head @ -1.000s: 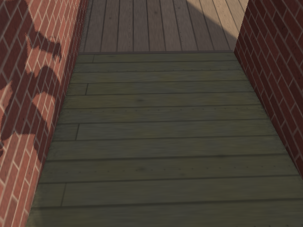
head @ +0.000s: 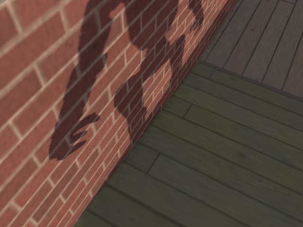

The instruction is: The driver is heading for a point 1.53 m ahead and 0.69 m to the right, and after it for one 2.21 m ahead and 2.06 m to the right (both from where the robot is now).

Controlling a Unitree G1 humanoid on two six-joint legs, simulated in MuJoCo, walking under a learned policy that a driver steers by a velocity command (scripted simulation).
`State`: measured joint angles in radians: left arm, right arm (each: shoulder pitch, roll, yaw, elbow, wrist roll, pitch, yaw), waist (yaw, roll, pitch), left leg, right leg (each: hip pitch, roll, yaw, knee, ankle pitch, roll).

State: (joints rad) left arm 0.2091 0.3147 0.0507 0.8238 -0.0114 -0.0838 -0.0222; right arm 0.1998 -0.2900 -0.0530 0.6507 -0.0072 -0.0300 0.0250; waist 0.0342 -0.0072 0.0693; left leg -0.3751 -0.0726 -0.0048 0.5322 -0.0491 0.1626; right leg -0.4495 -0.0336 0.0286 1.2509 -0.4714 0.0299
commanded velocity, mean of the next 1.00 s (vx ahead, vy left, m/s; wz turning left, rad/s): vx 0.07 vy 0.00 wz -0.42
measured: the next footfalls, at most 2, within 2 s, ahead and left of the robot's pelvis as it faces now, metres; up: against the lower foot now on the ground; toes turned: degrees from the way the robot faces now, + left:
right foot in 0.34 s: +0.24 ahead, -0.14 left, -0.04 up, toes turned -3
left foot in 0.82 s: +0.30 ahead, +0.05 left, -0.03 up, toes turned -34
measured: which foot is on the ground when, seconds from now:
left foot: down 0.00-0.34, up 0.36-0.80, down 0.82-1.00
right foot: up 0.00-0.32, down 0.34-0.84, up 0.86-1.00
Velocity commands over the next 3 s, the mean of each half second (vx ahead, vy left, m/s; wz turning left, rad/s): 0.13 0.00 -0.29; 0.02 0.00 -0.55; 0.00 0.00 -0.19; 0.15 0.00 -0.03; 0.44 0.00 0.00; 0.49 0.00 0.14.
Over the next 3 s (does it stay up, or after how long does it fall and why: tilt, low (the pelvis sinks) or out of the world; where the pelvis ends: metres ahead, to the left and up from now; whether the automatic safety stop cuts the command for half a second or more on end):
stays up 0.69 -0.43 -0.15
